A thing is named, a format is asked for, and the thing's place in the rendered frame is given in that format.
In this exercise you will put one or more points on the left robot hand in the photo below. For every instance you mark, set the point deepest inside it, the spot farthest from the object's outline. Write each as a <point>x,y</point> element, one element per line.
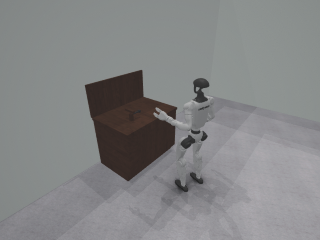
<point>162,116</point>

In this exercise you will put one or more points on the robot right shin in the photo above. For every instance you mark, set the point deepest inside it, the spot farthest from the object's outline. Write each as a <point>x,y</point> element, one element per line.
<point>198,166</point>

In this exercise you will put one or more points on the left robot upper arm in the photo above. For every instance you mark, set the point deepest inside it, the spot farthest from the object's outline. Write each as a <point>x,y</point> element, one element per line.
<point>188,108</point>

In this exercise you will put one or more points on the left robot forearm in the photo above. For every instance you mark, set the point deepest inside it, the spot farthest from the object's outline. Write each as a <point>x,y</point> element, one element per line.
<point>178,124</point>

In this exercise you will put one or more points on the right robot upper arm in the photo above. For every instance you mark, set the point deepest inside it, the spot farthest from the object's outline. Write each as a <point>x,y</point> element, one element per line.
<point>211,114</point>

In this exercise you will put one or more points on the robot head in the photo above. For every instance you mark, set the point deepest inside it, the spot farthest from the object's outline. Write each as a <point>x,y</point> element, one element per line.
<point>200,83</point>

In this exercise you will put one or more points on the counter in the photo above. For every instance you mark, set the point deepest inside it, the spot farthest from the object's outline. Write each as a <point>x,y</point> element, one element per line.
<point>128,142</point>

